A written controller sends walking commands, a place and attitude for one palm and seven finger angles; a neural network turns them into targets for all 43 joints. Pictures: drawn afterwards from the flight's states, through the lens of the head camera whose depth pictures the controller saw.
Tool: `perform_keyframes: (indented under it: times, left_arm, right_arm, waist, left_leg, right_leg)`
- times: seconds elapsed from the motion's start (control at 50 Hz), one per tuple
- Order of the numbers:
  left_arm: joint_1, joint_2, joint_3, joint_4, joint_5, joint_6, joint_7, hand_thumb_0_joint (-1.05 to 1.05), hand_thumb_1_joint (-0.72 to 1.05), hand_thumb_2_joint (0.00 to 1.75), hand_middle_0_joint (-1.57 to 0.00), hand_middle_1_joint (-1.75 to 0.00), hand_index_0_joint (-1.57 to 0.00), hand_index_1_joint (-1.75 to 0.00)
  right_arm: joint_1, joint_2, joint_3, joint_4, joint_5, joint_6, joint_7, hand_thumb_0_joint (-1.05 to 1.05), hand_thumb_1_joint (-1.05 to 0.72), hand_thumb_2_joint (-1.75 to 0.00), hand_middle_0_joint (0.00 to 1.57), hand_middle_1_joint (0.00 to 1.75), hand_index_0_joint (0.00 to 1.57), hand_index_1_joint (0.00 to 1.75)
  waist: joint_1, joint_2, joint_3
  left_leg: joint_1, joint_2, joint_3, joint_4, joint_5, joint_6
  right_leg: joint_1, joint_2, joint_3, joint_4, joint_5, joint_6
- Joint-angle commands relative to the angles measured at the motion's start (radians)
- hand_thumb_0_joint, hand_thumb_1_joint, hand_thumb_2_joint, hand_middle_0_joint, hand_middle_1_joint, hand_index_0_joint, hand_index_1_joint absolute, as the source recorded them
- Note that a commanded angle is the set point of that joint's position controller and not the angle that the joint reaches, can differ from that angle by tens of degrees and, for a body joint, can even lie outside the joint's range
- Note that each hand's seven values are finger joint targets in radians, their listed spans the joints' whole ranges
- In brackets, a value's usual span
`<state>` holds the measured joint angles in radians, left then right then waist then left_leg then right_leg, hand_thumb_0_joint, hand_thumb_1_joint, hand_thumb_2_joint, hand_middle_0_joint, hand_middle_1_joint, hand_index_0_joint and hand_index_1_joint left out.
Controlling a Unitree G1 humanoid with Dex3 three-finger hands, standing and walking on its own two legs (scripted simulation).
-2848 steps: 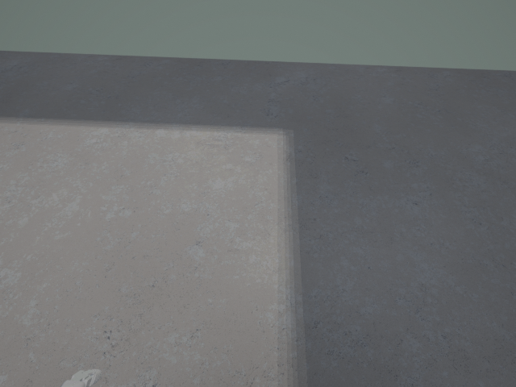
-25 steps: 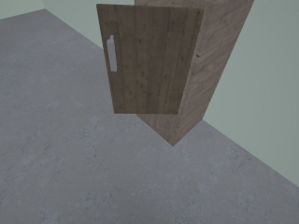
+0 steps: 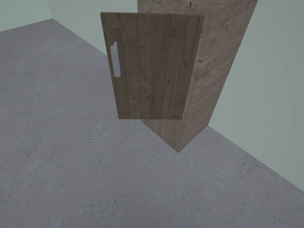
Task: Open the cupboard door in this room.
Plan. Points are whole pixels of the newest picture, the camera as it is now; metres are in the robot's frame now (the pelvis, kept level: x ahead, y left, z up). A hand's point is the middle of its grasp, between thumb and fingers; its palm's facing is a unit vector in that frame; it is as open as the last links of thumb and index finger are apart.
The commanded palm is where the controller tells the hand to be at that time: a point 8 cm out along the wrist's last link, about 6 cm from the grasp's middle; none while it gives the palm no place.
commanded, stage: look again from close up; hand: left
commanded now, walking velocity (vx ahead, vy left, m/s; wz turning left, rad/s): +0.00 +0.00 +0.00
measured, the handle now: (116, 59) +0.73 +0.20 +0.05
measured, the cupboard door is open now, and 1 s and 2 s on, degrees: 47 47 47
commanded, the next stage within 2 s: shuffle to correct the standing spot in 0.08 s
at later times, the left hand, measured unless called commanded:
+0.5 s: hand out of the picture -0.05 +0.15 -0.20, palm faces +0.12 -0.99 -0.11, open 7.4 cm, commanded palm none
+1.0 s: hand (117, 183) +0.30 +0.14 -0.18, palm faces -0.01 -0.98 -0.18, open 7.3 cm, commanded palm none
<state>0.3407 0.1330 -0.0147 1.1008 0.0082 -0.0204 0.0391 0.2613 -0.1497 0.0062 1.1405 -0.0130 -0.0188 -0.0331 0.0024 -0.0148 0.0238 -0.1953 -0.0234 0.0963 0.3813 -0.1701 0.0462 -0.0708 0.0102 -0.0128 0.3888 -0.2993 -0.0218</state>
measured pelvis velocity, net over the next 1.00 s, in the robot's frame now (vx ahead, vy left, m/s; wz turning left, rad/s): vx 0.18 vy -0.04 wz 0.04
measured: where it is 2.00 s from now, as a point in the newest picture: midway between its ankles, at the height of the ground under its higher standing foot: outside the picture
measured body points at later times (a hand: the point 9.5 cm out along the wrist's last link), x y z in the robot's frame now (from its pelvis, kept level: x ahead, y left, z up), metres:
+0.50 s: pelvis +0.04 +0.01 -0.02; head +0.04 +0.04 +0.43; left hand -0.05 +0.21 -0.19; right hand +0.02 -0.21 -0.17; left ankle +0.04 +0.09 -0.74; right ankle -0.05 -0.10 -0.74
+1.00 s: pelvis +0.18 -0.04 -0.02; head +0.22 -0.04 +0.42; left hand +0.30 +0.19 -0.17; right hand +0.05 -0.22 -0.17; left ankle +0.04 +0.09 -0.73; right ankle +0.27 -0.14 -0.75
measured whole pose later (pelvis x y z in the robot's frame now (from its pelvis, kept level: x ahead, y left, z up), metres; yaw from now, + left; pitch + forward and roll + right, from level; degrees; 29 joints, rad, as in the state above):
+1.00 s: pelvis +0.18 -0.04 -0.02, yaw +2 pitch +0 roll +1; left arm 0.09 0.18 0.05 0.98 0.02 -0.05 -0.01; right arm 0.49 -0.08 -0.02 1.16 -0.03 -0.05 -0.02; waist -0.06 -0.02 0.09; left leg -0.09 0.05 0.10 0.65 -0.49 -0.01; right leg -0.43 -0.07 -0.10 0.59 -0.15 -0.04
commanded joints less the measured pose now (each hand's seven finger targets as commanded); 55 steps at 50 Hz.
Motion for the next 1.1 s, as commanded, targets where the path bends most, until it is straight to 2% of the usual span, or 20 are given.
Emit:
perform_keyframes:
  times: [0.0, 0.16, 0.24, 0.32, 0.38, 0.42, 0.44, 0.48, 0.52, 0.58, 0.64, 0.74, 0.86, 0.92, 0.94, 0.96, 0.98, 1.0, 1.02, 1.08]
  left_arm:
    - [0.094, 0.074, 0.008, -0.009, 0.002, -0.007, 0.002, 0.00, 0.90, 0.90, -0.20, -0.30, -0.20, -0.30]
    - [0.110, 0.066, 0.007, -0.006, 0.000, -0.010, 0.004, 0.00, 0.90, 0.90, -0.20, -0.30, -0.20, -0.30]
    - [0.137, 0.076, 0.027, -0.009, 0.010, 0.001, -0.006, 0.00, 0.90, 0.90, -0.20, -0.30, -0.20, -0.30]
    - [0.186, 0.099, 0.051, -0.015, 0.011, 0.001, -0.012, 0.00, 0.90, 0.90, -0.20, -0.30, -0.20, -0.30]
    - [0.216, 0.101, 0.063, -0.013, 0.016, -0.020, -0.011, 0.00, 0.90, 0.90, -0.20, -0.30, -0.20, -0.30]
    - [0.180, 0.100, 0.066, -0.015, 0.022, -0.025, -0.012, 0.00, 0.90, 0.90, -0.20, -0.30, -0.20, -0.30]
    - [0.157, 0.087, 0.064, -0.022, 0.018, -0.024, -0.016, 0.00, 0.90, 0.90, -0.20, -0.30, -0.20, -0.30]
    - [0.068, 0.045, 0.049, -0.073, 0.013, -0.032, -0.021, 0.00, 0.90, 0.90, -0.20, -0.30, -0.20, -0.30]
    - [-0.020, 0.057, 0.056, -0.084, 0.018, -0.028, -0.026, 0.00, 0.90, 0.90, -0.20, -0.30, -0.20, -0.30]
    - [0.025, 0.005, 0.057, -0.064, 0.024, -0.007, -0.044, 0.00, 0.90, 0.90, -0.20, -0.30, -0.20, -0.30]
    - [-0.007, 0.003, 0.063, -0.076, 0.024, 0.008, -0.052, 0.00, 0.90, 0.90, -0.20, -0.30, -0.20, -0.30]
    - [-0.166, 0.016, 0.066, -0.131, 0.019, 0.013, -0.061, 0.00, 0.90, 0.90, -0.20, -0.30, -0.20, -0.30]
    - [-0.272, 0.040, 0.064, -0.169, 0.012, -0.002, -0.060, 0.00, 0.90, 0.90, -0.20, -0.30, -0.20, -0.30]
    - [-0.043, 0.111, 0.083, -0.096, 0.016, -0.023, -0.051, 0.00, 0.90, 0.90, -0.20, -0.30, -0.20, -0.30]
    - [0.074, 0.179, 0.101, -0.063, 0.022, -0.036, -0.040, 0.00, 0.90, 0.90, -0.20, -0.30, -0.20, -0.30]
    - [0.163, 0.276, 0.123, -0.044, 0.013, -0.037, -0.031, 0.00, 0.90, 0.90, -0.20, -0.30, -0.20, -0.30]
    - [0.164, 0.272, 0.114, -0.052, -0.001, -0.025, -0.026, 0.00, 0.90, 0.90, -0.20, -0.30, -0.20, -0.30]
    - [0.060, 0.235, 0.109, -0.070, 0.003, -0.025, -0.025, 0.00, 0.90, 0.90, -0.20, -0.30, -0.20, -0.30]
    - [-0.041, 0.170, 0.097, -0.101, 0.002, -0.021, -0.015, 0.00, 0.90, 0.90, -0.20, -0.30, -0.20, -0.30]
    - [-0.179, 0.107, 0.065, -0.141, 0.016, -0.022, -0.004, 0.00, 0.90, 0.90, -0.20, -0.30, -0.20, -0.30]
  right_arm:
    - [0.060, -0.082, -0.008, -0.019, 0.004, -0.008, -0.003, 0.00, -0.90, -0.90, 0.20, 0.30, 0.20, 0.30]
    - [0.085, -0.068, -0.008, -0.009, 0.005, -0.008, -0.003, 0.00, -0.90, -0.90, 0.20, 0.30, 0.20, 0.30]
    - [0.104, -0.070, -0.021, -0.016, -0.005, 0.006, 0.005, 0.00, -0.90, -0.90, 0.20, 0.30, 0.20, 0.30]
    - [0.082, -0.036, -0.025, -0.058, -0.008, 0.003, 0.014, 0.00, -0.90, -0.90, 0.20, 0.30, 0.20, 0.30]
    - [0.033, -0.022, -0.032, -0.098, -0.010, -0.014, 0.023, 0.00, -0.90, -0.90, 0.20, 0.30, 0.20, 0.30]
    - [0.100, -0.009, -0.034, -0.084, -0.007, -0.029, 0.023, 0.00, -0.90, -0.90, 0.20, 0.30, 0.20, 0.30]
    - [0.210, -0.025, -0.033, -0.050, -0.008, -0.040, 0.018, 0.00, -0.90, -0.90, 0.20, 0.30, 0.20, 0.30]
    - [0.445, -0.140, -0.051, 0.025, -0.021, -0.048, -0.007, 0.00, -0.90, -0.90, 0.20, 0.30, 0.20, 0.30]
    - [0.361, -0.089, -0.038, 0.004, -0.014, -0.047, -0.013, 0.00, -0.90, -0.90, 0.20, 0.30, 0.20, 0.30]
    - [0.269, -0.058, -0.024, -0.020, -0.008, -0.071, -0.016, 0.00, -0.90, -0.90, 0.20, 0.30, 0.20, 0.30]
    - [0.266, -0.055, -0.022, -0.016, -0.004, -0.078, -0.018, 0.00, -0.90, -0.90, 0.20, 0.30, 0.20, 0.30]
    - [0.299, -0.052, -0.026, -0.001, -0.011, -0.069, -0.016, 0.00, -0.90, -0.90, 0.20, 0.30, 0.20, 0.30]
    - [0.289, -0.087, -0.047, -0.003, -0.023, -0.047, -0.010, 0.00, -0.90, -0.90, 0.20, 0.30, 0.20, 0.30]
    - [0.262, -0.092, -0.053, -0.007, -0.012, -0.038, 0.000, 0.00, -0.90, -0.90, 0.20, 0.30, 0.20, 0.30]
    - [0.284, -0.060, -0.048, -0.009, -0.002, -0.039, 0.009, 0.00, -0.90, -0.90, 0.20, 0.30, 0.20, 0.30]
    - [0.322, -0.012, -0.039, -0.042, 0.007, -0.037, 0.008, 0.00, -0.90, -0.90, 0.20, 0.30, 0.20, 0.30]
    - [0.220, -0.041, -0.042, -0.069, 0.005, -0.027, 0.005, 0.00, -0.90, -0.90, 0.20, 0.30, 0.20, 0.30]
    - [0.184, -0.025, -0.053, -0.079, 0.002, -0.022, 0.010, 0.00, -0.90, -0.90, 0.20, 0.30, 0.20, 0.30]
    - [0.162, -0.037, -0.056, -0.082, -0.006, -0.011, 0.012, 0.00, -0.90, -0.90, 0.20, 0.30, 0.20, 0.30]
    - [0.214, 0.027, -0.033, -0.038, -0.003, 0.021, 0.007, 0.00, -0.90, -0.90, 0.20, 0.30, 0.20, 0.30]
  waist:
    - [0.000, -0.006, 0.072]
    - [0.001, -0.005, 0.070]
    - [0.005, -0.036, 0.104]
    - [0.025, -0.123, 0.168]
    - [0.024, -0.101, 0.200]
    - [-0.021, -0.060, 0.153]
    - [-0.065, 0.016, 0.094]
    - [-0.121, 0.338, 0.040]
    - [-0.079, 0.036, 0.152]
    - [-0.016, 0.082, 0.105]
    - [-0.007, 0.099, 0.091]
    - [-0.032, 0.106, 0.129]
    - [-0.061, 0.142, 0.087]
    - [0.045, 0.035, -0.024]
    - [0.093, -0.086, -0.114]
    - [0.093, -0.314, -0.228]
    - [0.113, -0.164, -0.154]
    - [0.071, -0.205, -0.103]
    - [0.035, -0.129, -0.032]
    - [-0.051, -0.077, -0.006]
  left_leg:
    - [0.055, 0.132, -0.146, -0.071, 0.078, -0.005]
    - [0.043, 0.129, -0.146, -0.065, 0.068, -0.007]
    - [-0.066, 0.098, -0.134, -0.011, -0.252, 0.003]
    - [-0.245, 0.041, -0.047, 0.218, -0.236, -0.006]
    - [-0.325, 0.069, -0.018, 0.348, -0.236, -0.011]
    - [-0.183, 0.071, -0.001, 0.209, -0.205, -0.004]
    - [0.024, 0.076, -0.034, 0.091, -0.084, 0.019]
    - [0.296, 0.412, -0.518, -0.116, 0.182, 0.177]
    - [0.132, 0.456, -0.493, -0.150, 0.199, 0.229]
    - [0.075, 0.342, -0.264, -0.171, 0.237, 0.164]
    - [0.084, 0.295, -0.162, -0.187, 0.279, 0.140]
    - [0.126, 0.281, -0.119, -0.190, 0.302, 0.134]
    - [0.135, 0.292, -0.088, -0.099, 0.400, 0.101]
    - [0.031, 0.231, -0.050, 0.158, 0.368, 0.046]
    - [-0.156, 0.167, 0.000, 0.397, 0.161, 0.008]
    - [-0.338, 0.025, 0.046, 0.747, -0.434, -0.035]
    - [-0.395, 0.061, -0.051, 0.910, -0.492, -0.021]
    - [-0.410, 0.094, -0.070, 0.981, -0.414, -0.019]
    - [-0.379, 0.134, -0.087, 0.948, -0.333, -0.022]
    - [-0.135, 0.132, -0.067, 0.616, -0.254, -0.066]
  right_leg:
    - [-0.141, -0.115, 0.096, -0.092, 0.118, -0.021]
    - [-0.145, -0.113, 0.100, -0.091, 0.108, -0.025]
    - [-0.168, -0.115, 0.110, -0.086, -0.244, -0.051]
    - [-0.139, -0.208, 0.251, -0.166, -0.412, -0.124]
    - [-0.096, -0.291, 0.303, -0.169, -0.178, -0.189]
    - [-0.114, -0.255, 0.192, -0.025, 0.049, -0.169]
    - [-0.202, -0.165, 0.081, 0.155, 0.149, -0.122]
    - [-0.557, 0.013, -0.074, 0.700, -0.251, -0.036]
    - [-0.641, -0.084, 0.018, 0.860, -0.156, -0.040]
    - [-0.582, -0.109, 0.003, 0.829, -0.009, -0.004]
    - [-0.610, -0.113, -0.021, 0.793, 0.076, 0.015]
    - [-0.671, -0.123, -0.057, 0.622, 0.128, 0.025]
    - [-0.444, -0.081, -0.096, 0.296, 0.094, -0.009]
    - [-0.042, -0.032, -0.116, 0.125, 0.174, -0.022]
    - [0.209, -0.186, 0.048, 0.113, 0.236, -0.076]
    - [0.351, -0.453, 0.395, 0.005, 0.372, -0.203]
    - [0.209, -0.472, 0.428, -0.072, 0.298, -0.261]
    - [0.065, -0.433, 0.420, -0.115, 0.102, -0.236]
    - [-0.069, -0.410, 0.331, -0.145, 0.060, -0.210]
    - [-0.328, -0.309, 0.068, -0.141, 0.339, -0.147]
